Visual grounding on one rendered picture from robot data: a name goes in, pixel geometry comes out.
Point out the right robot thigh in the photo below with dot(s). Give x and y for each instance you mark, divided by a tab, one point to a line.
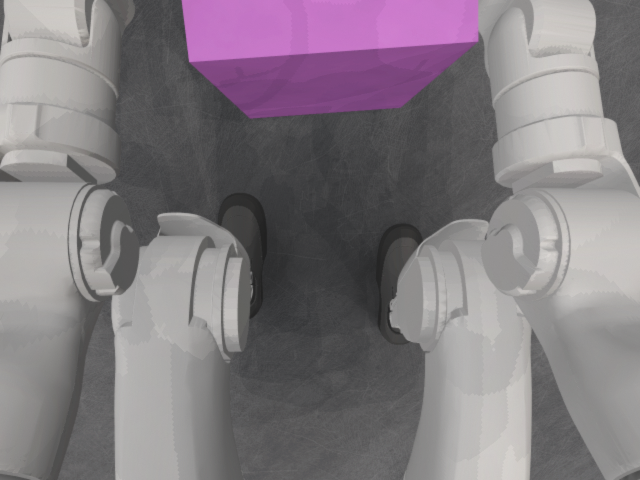
476	416

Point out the robot left shin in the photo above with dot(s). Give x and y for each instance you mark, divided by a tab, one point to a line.
176	224

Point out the left robot upper arm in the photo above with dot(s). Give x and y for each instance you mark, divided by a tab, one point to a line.
65	247

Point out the robot left forearm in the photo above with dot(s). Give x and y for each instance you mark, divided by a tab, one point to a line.
60	66

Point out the carton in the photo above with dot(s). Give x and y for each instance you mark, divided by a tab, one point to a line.
275	58

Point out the robot right forearm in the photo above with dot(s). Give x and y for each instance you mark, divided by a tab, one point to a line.
544	78

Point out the right robot upper arm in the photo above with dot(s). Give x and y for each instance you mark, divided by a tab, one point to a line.
570	257

